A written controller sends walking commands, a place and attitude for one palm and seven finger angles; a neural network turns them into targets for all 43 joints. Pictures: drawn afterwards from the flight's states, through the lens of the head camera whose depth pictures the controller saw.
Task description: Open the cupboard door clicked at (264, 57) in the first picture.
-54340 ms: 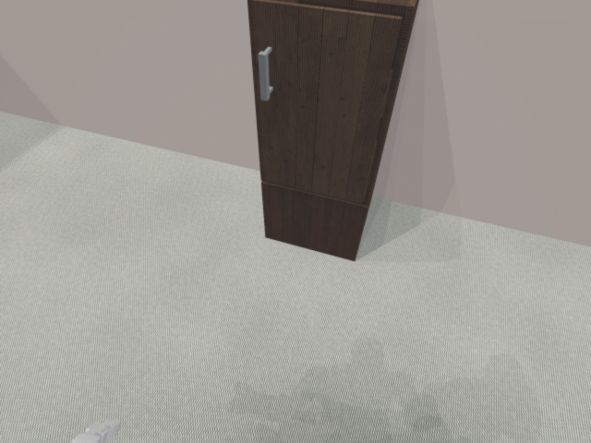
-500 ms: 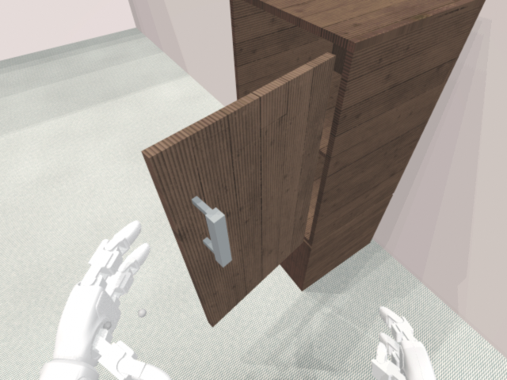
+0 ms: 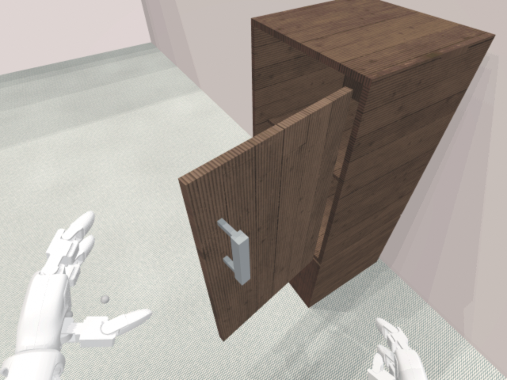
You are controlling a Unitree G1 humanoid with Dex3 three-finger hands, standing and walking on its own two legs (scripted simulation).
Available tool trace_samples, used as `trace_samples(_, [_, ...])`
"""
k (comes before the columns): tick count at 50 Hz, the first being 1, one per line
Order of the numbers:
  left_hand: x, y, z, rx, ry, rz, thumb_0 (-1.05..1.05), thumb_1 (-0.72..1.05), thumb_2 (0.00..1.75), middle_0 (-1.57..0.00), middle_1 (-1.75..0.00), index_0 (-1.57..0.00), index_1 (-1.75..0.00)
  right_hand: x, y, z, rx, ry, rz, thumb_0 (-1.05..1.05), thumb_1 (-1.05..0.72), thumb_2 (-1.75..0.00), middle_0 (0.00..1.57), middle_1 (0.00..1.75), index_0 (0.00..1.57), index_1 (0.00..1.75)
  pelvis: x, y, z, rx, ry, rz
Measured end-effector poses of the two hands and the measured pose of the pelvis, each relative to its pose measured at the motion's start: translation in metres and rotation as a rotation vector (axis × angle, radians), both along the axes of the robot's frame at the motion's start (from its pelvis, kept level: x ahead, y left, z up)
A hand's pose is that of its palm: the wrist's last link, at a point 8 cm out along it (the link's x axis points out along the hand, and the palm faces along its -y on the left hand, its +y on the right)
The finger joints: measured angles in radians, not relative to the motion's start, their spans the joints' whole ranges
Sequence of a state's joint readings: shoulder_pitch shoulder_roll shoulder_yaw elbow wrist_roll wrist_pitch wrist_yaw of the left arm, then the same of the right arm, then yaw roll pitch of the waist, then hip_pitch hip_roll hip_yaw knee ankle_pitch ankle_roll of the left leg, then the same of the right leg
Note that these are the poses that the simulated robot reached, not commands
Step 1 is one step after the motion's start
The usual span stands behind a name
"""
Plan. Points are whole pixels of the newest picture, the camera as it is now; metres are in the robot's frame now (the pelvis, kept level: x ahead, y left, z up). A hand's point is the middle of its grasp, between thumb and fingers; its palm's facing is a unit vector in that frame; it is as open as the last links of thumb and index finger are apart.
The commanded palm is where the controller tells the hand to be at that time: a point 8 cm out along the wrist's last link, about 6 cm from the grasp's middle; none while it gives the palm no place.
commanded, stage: draw the hand back to the body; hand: left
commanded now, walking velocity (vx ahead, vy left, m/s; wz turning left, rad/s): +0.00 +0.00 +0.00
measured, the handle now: (233, 252) +0.32 +0.07 +0.03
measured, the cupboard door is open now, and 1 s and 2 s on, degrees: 100 100 100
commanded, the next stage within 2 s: step back with the hand held close in 0.76 s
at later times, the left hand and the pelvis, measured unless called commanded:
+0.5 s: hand (48, 255) +0.20 +0.26 +0.18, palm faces +0.47 -0.79 -0.40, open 8.0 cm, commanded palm +0.15 +0.29 +0.18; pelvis +0.01 +0.00 +0.02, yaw -1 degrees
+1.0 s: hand (62, 265) +0.19 +0.24 +0.18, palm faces +0.43 -0.79 -0.44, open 7.4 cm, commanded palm +0.14 +0.27 +0.19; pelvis -0.01 -0.02 +0.02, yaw -1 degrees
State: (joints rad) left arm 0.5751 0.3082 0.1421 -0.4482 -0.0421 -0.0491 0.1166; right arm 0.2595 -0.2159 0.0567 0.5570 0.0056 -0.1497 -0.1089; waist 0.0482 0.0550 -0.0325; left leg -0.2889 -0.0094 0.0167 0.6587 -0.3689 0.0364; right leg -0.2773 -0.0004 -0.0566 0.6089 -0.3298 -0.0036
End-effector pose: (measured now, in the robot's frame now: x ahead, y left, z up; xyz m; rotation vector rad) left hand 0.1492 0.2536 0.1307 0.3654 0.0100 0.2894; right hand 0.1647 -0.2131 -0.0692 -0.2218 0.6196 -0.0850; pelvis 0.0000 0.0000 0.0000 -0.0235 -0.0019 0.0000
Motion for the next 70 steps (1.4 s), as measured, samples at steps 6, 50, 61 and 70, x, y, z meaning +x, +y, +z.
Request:
trace_samples(6, [0.007, 0.017, 0.021, 0.052, -0.051, 0.038, 0.00, 0.15, 0.58, -0.18, -0.30, -0.18, -0.30, 0.005, 0.004, 0.004, 0.005, 0.012, 0.004, 0.01, -0.90, -0.90, 0.21, 0.30, 0.20, 0.30, 0.006, 0.005, 0.007, 0.004, -0.028, -0.006])
trace_samples(50, [0.001, 0.023, 0.063, 0.164, -0.155, 0.113, 0.02, 0.89, 0.90, -0.21, -0.30, -0.21, -0.30, -0.004, -0.036, 0.008, 0.015, 0.064, -0.038, 0.01, -0.90, -0.90, 0.21, 0.30, 0.20, 0.30, -0.009, -0.023, 0.019, 0.004, -0.048, -0.023])
trace_samples(61, [0.001, 0.019, 0.058, 0.224, -0.102, -0.025, 0.02, 0.89, 0.90, -0.22, -0.30, -0.21, -0.30, -0.041, -0.051, 0.010, -0.034, 0.114, -0.160, 0.01, -0.90, -0.90, 0.21, 0.30, 0.20, 0.30, -0.031, -0.008, 0.017, 0.016, 0.003, -0.053])
trace_samples(70, [-0.033, 0.038, 0.065, 0.261, -0.180, -0.014, 0.02, 0.89, 0.90, -0.22, -0.30, -0.21, -0.30, -0.077, -0.037, 0.012, -0.051, 0.108, -0.165, 0.01, -0.90, -0.90, 0.21, 0.30, 0.20, 0.30, -0.060, 0.004, 0.011, 0.020, -0.005, -0.050])
